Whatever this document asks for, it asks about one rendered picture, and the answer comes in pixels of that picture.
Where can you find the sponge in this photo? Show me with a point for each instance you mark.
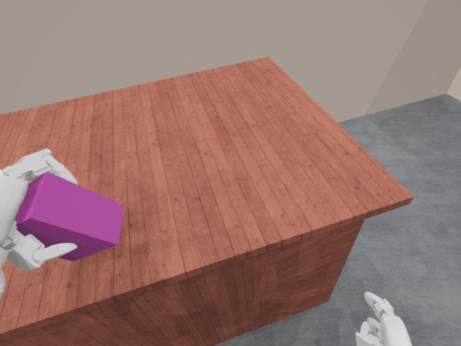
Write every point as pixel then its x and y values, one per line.
pixel 57 211

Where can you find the table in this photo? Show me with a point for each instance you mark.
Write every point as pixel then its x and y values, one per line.
pixel 243 199

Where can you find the robot right hand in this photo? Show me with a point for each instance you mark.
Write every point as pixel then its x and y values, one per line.
pixel 391 331

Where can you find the robot left hand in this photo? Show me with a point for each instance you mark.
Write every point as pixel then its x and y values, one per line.
pixel 27 252

